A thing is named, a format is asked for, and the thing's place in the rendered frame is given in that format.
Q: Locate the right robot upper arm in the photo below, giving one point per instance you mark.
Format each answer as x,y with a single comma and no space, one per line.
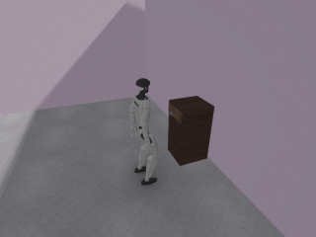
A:
147,106

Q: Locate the cabinet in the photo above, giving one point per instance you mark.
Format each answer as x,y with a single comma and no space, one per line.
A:
188,141

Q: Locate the robot right hand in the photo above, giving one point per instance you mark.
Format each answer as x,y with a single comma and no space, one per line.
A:
148,147

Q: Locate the robot left thigh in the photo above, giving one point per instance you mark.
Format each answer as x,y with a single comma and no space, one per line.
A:
142,149

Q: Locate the left robot forearm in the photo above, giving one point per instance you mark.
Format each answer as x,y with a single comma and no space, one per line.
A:
132,120

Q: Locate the drawer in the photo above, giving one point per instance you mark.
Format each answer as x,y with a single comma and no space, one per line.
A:
176,113

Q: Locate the robot head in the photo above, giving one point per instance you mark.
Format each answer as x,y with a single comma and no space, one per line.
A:
143,83

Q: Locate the left robot upper arm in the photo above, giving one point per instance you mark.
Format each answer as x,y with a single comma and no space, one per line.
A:
132,109

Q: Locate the right robot forearm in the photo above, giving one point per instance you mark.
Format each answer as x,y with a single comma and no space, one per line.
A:
145,132

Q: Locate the robot left hand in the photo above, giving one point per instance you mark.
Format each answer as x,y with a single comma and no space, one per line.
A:
133,129

